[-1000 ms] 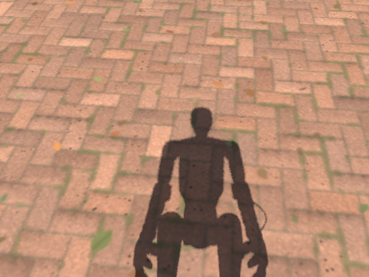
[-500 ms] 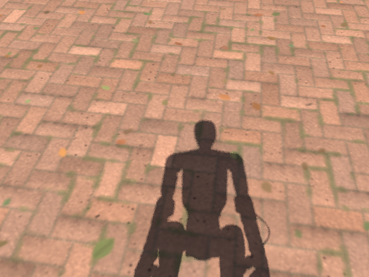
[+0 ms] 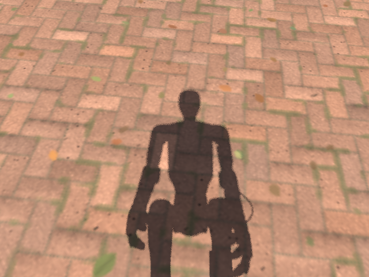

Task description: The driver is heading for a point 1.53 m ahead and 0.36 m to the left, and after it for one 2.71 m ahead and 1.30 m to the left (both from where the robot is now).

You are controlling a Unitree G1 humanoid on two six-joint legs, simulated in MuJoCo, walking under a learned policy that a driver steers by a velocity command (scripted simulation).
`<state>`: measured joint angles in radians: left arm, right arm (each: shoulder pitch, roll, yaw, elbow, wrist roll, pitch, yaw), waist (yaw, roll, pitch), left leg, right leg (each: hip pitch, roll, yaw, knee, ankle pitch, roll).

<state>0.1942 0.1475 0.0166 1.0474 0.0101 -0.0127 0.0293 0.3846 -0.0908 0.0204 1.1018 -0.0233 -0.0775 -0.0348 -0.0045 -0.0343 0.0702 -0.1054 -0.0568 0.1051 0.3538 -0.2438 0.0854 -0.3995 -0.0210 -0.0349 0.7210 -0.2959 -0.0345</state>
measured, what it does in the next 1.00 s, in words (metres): walks ahead: right foot, then left foot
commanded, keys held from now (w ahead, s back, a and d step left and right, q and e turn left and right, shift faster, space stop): w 1.00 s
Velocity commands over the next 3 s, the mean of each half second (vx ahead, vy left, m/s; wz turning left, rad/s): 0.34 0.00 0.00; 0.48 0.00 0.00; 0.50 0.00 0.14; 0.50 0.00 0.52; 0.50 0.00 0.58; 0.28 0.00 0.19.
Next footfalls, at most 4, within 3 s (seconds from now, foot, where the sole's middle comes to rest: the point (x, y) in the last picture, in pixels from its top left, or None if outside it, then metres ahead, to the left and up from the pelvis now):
0.18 right None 0.10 -0.10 -0.78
0.66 left None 0.44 0.07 -0.78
1.26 right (206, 203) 0.75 -0.09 -0.78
1.82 left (159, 153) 1.00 0.11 -0.78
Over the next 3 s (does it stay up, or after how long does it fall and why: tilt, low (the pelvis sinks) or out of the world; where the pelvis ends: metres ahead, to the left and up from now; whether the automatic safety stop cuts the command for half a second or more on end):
stays up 1.34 0.29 0.00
